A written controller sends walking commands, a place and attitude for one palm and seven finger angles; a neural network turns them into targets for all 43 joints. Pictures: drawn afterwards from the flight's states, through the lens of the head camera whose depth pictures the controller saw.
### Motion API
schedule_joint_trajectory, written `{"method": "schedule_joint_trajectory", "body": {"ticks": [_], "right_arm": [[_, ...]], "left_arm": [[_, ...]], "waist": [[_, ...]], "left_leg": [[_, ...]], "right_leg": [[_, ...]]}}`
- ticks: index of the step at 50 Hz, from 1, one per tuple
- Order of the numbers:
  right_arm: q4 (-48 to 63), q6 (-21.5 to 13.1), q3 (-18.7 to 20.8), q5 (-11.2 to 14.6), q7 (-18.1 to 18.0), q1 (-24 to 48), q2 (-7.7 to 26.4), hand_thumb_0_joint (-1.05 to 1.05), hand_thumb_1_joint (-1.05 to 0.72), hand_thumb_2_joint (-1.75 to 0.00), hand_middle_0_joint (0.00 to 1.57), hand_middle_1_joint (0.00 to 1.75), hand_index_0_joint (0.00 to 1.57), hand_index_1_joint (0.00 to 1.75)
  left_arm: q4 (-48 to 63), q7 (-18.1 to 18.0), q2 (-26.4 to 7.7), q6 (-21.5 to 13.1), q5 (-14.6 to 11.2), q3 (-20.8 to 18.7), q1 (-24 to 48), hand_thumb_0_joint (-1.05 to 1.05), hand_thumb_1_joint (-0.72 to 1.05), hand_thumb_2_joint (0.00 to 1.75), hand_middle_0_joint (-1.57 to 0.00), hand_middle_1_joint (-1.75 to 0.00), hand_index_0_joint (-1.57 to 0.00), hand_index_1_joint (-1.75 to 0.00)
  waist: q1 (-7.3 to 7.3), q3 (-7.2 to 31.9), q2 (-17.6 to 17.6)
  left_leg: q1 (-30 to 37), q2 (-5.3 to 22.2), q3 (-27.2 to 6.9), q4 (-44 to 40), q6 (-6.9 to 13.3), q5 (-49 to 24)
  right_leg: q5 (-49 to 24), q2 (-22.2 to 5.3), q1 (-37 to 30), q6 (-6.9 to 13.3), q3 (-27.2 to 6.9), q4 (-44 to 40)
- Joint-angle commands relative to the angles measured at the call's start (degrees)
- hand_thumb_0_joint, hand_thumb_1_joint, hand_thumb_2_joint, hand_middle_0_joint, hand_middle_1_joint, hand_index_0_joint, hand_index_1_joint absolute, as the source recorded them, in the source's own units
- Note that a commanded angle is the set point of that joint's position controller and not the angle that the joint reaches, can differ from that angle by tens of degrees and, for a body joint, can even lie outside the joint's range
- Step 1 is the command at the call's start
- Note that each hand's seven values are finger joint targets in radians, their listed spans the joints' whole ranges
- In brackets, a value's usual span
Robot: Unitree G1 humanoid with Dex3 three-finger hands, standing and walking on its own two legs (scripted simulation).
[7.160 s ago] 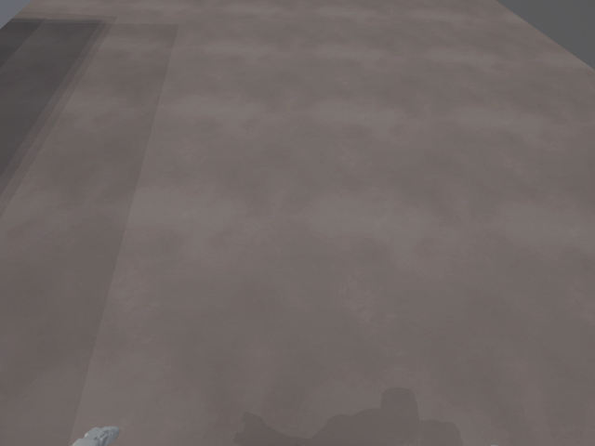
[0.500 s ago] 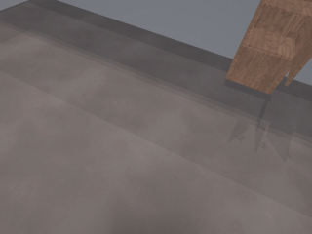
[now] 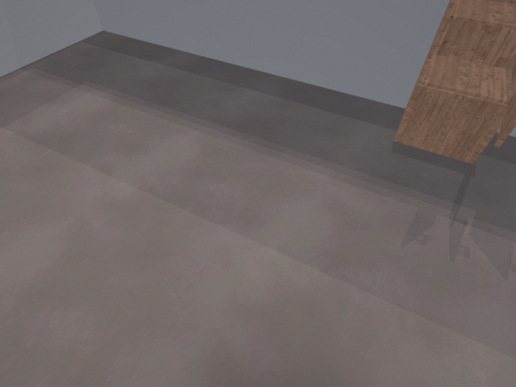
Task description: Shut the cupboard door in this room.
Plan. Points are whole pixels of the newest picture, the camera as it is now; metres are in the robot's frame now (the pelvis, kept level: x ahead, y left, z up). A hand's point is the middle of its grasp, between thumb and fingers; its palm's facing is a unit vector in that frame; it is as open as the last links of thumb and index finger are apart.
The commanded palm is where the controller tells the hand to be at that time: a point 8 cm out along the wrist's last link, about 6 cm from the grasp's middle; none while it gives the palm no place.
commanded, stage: stand and wait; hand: left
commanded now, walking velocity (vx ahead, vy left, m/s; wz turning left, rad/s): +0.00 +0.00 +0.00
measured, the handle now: out of the picture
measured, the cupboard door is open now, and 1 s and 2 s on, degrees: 82 82 82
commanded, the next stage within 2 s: turn or walk to find it in 0.16 s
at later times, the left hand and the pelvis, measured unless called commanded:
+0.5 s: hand out of the picture +0.00 +0.18 -0.17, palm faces -0.07 -0.98 -0.21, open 7.4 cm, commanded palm none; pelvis -0.02 +0.00 +0.00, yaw -7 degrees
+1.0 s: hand out of the picture +0.08 +0.21 -0.17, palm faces -0.12 -0.97 -0.21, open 7.4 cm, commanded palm none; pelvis -0.02 +0.02 +0.01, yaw -9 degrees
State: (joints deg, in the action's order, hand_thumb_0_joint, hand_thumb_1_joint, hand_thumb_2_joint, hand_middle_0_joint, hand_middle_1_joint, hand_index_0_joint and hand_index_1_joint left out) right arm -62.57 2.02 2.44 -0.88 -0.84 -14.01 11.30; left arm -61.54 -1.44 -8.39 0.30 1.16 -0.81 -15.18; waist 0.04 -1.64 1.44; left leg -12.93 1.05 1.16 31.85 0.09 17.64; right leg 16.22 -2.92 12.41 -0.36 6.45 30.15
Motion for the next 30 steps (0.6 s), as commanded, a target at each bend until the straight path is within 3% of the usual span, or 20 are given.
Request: {"method": "schedule_joint_trajectory", "body": {"ticks": [1,2,3,5,10,16,21,25,26,27,28,29,30], "right_arm": [[0.5,-2.2,-0.3,0.1,-0.5,-3.2,3.4,0.0,-0.9,-0.9,0.2,0.3,0.2,0.3],[0.2,-2.6,-0.3,0.2,-0.5,-2.2,4.1,0.0,-0.9,-0.9,0.2,0.3,0.2,0.3],[-0.1,-2.8,-0.5,0.3,-0.6,-2.1,4.0,0.0,-0.9,-0.9,0.2,0.3,0.2,0.3],[-0.4,-3.1,-0.6,0.4,-0.9,-1.8,4.1,0.0,-0.9,-0.9,0.2,0.3,0.2,0.3],[-1.8,-3.4,-0.8,0.5,-1.2,-4.5,2.8,0.0,-0.9,-0.9,0.2,0.3,0.2,0.3],[-0.1,-1.9,0.7,0.3,-1.7,-3.0,4.2,0.0,-0.9,-0.9,0.2,0.3,0.2,0.3],[3.2,-1.6,2.3,0.1,-1.6,-1.1,6.5,0.0,-0.9,-0.9,0.2,0.3,0.2,0.3],[6.3,-1.7,3.3,0.0,-1.4,2.9,8.1,0.0,-0.9,-0.9,0.2,0.3,0.2,0.3],[6.9,-1.6,3.4,0.0,-1.4,3.8,8.0,0.0,-0.9,-0.9,0.2,0.3,0.2,0.3],[7.8,-1.4,3.4,0.0,-1.3,4.0,7.5,0.0,-0.9,-0.9,0.2,0.3,0.2,0.3],[8.5,-1.1,3.2,0.1,-1.2,4.0,5.7,0.0,-0.9,-0.9,0.2,0.3,0.2,0.3],[9.6,-0.8,2.6,0.2,-1.1,4.8,3.7,0.0,-0.9,-0.9,0.2,0.3,0.2,0.3],[10.6,-0.7,2.5,0.1,-1.1,7.5,4.9,0.0,-0.9,-0.9,0.2,0.3,0.2,0.3]], "left_arm": [[1.7,-0.4,-7.6,-0.6,-0.8,-1.3,-0.1,0.0,0.9,0.9,-0.2,-0.3,-0.2,-0.3],[1.0,-0.5,-6.6,-0.1,-0.8,-1.0,0.0,0.0,0.9,0.9,-0.2,-0.3,-0.2,-0.3],[0.5,-0.5,-6.7,0.1,-0.8,-0.9,0.2,0.0,0.9,0.9,-0.2,-0.3,-0.2,-0.3],[-1.1,-0.5,-5.8,0.0,-0.8,-0.5,-2.0,0.0,0.9,0.9,-0.2,-0.3,-0.2,-0.3],[-2.6,-0.4,-5.7,-0.5,-0.7,0.0,-2.9,0.0,0.9,0.9,-0.2,-0.3,-0.2,-0.3],[-0.6,0.2,-6.7,1.1,-0.3,-1.9,-0.9,0.0,0.9,0.9,-0.2,-0.3,-0.2,-0.3],[2.7,0.9,-6.8,1.6,0.3,-3.3,-0.8,0.0,0.9,0.9,-0.2,-0.3,-0.2,-0.3],[4.2,1.4,-6.7,1.7,0.5,-4.0,-3.0,0.0,0.9,0.9,-0.2,-0.3,-0.2,-0.3],[4.4,1.4,-7.3,1.6,0.6,-4.1,-3.6,0.0,0.9,0.9,-0.2,-0.3,-0.2,-0.3],[4.8,1.4,-8.6,1.3,0.8,-4.3,-3.7,0.0,0.9,0.9,-0.2,-0.3,-0.2,-0.3],[5.2,1.1,-11.0,1.0,1.0,-4.8,-3.4,0.0,0.9,0.9,-0.2,-0.3,-0.2,-0.3],[5.3,0.8,-13.9,0.7,0.7,-5.3,-4.9,0.0,0.9,0.9,-0.2,-0.3,-0.2,-0.3],[5.5,0.4,-14.3,0.7,0.3,-5.6,-6.7,0.0,0.9,0.9,-0.2,-0.3,-0.2,-0.3]], "waist": [[-0.01,1.2,-1.5],[0.41,0.5,4.3],[0.72,-0.7,5.4],[1.61,-0.9,3.2],[0.64,0.0,-0.4],[0.2,-4.8,0.3],[0.42,-2.6,2.2],[1.99,-0.6,3.7],[2.25,0.0,2.0],[2.23,0.5,-2.8],[2.09,1.0,-11.4],[3.33,0.9,-19.5],[5.15,0.8,-17.0]], "left_leg": [[4.5,5.5,-4.4,-8.6,0.5,-14.6],[1.9,6.8,-7.0,-10.8,1.5,-14.2],[-1.1,7.5,-8.2,-13.2,2.0,-14.0],[-1.2,7.2,-7.4,-13.7,2.2,-14.5],[3.1,5.9,-3.7,-12.4,1.2,-13.8],[-0.3,8.1,-3.0,-12.1,1.8,-1.0],[-1.7,11.8,-4.4,-12.3,3.6,4.3],[-4.5,14.3,-3.2,-9.8,4.5,3.4],[-4.9,13.4,-1.4,-7.0,3.8,2.8],[-5.8,10.5,1.2,-1.9,2.3,4.4],[-8.8,5.5,5.4,6.6,0.1,7.5],[-14.3,0.4,5.8,16.8,-1.7,12.7],[-17.4,0.6,0.8,26.0,-1.5,15.8]], "right_leg": [[-6.3,-5.6,3.2,1.2,-5.6,-6.1],[-4.7,-4.2,1.3,0.0,-4.2,-5.1],[-4.9,-3.5,-1.6,-0.6,-3.1,-4.5],[-7.0,-3.7,-3.5,-0.6,-3.5,-5.8],[-9.7,-4.6,-2.7,0.3,-5.6,-9.1],[-3.2,-2.6,4.7,0.8,-8.2,-6.3],[-2.3,-0.3,7.7,0.8,-8.1,0.8],[-3.6,0.6,6.4,0.7,-7.7,7.1],[-6.1,0.0,6.0,1.0,-9.1,5.9],[-8.0,-2.0,6.0,2.1,-13.5,2.2],[-8.6,-7.0,5.1,4.7,-22.8,-4.1],[-9.7,-13.7,2.0,9.3,-34.4,-12.0],[-10.8,-15.6,0.8,12.9,-38.8,-15.0]]}}
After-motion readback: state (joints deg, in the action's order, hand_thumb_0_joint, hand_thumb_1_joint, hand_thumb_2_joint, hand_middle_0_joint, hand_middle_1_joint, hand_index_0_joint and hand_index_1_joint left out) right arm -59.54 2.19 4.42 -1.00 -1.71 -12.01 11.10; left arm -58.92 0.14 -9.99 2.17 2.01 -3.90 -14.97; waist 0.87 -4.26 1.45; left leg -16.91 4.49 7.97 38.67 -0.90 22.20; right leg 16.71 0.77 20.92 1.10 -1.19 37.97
